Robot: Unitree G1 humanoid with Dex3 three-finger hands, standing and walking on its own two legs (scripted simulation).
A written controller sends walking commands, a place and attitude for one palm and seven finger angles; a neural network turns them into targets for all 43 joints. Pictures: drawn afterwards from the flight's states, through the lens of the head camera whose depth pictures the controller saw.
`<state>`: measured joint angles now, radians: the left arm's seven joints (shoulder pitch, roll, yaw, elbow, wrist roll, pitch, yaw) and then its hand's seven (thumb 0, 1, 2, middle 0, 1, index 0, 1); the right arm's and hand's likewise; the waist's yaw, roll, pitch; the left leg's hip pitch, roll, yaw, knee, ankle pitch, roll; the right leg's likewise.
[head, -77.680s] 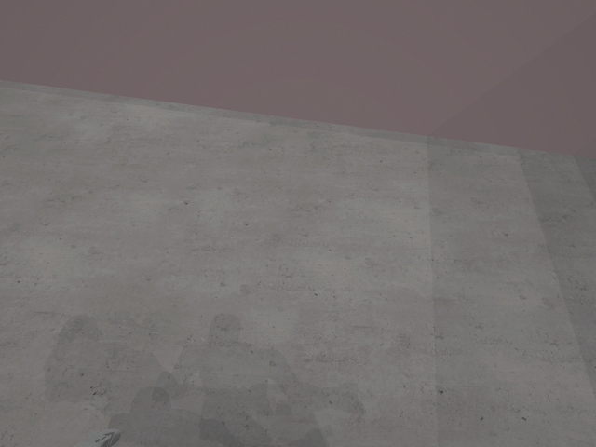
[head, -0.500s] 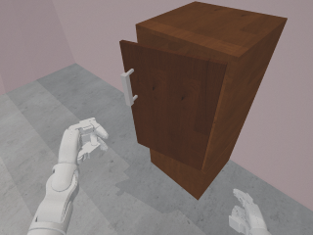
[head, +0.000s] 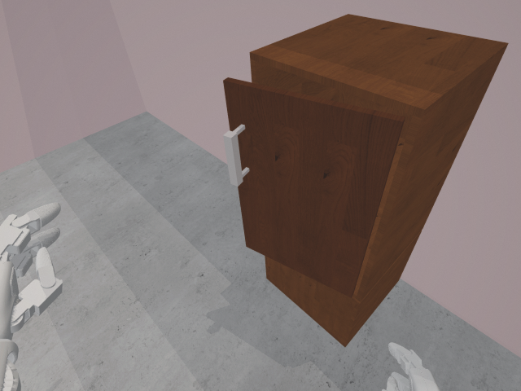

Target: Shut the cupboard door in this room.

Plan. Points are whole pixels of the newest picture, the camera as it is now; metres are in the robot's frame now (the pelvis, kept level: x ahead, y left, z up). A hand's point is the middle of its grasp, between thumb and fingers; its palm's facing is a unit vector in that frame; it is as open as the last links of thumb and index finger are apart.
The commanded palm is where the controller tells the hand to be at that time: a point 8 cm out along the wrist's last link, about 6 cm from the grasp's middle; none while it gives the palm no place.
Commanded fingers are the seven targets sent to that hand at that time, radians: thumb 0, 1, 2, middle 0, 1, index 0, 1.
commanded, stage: draw the hand back to the body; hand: left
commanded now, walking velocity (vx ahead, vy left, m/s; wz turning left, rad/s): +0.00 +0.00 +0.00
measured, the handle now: (238, 155) +0.63 +0.13 +0.02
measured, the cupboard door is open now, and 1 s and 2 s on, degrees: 14 14 14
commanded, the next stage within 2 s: step back with the hand held close in 0.34 s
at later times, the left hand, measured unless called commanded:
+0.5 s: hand (55, 289) +0.18 +0.26 +0.16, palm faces +0.45 -0.79 -0.41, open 7.4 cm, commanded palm +0.13 +0.30 +0.17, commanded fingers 0.00 0.90 0.90 -0.20 -0.30 -0.20 -0.30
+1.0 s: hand (29, 316) +0.15 +0.27 +0.16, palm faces +0.42 -0.76 -0.49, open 7.4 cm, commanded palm +0.09 +0.31 +0.17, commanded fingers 0.00 0.90 0.90 -0.20 -0.30 -0.20 -0.30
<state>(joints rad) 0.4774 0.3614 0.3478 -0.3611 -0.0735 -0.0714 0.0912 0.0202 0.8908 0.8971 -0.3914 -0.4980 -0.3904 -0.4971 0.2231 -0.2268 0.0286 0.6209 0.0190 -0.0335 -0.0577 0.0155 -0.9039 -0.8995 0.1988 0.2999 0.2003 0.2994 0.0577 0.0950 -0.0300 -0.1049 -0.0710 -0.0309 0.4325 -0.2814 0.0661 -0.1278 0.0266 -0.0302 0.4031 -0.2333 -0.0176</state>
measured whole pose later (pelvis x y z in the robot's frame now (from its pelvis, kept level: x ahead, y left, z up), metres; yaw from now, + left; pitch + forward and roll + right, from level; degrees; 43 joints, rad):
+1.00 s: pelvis -0.06 +0.01 -0.01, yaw -1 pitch +1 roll -1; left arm 0.54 0.42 0.43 -0.45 -0.05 -0.18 0.14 0.02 0.89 0.90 -0.21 -0.30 -0.21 -0.30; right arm 0.21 -0.24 0.00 0.55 0.02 0.02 -0.09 0.01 -0.90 -0.90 0.20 0.30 0.20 0.30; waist 0.00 0.03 -0.03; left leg -0.35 -0.08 0.00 0.59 -0.27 0.09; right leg -0.38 0.01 -0.01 0.57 -0.21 0.00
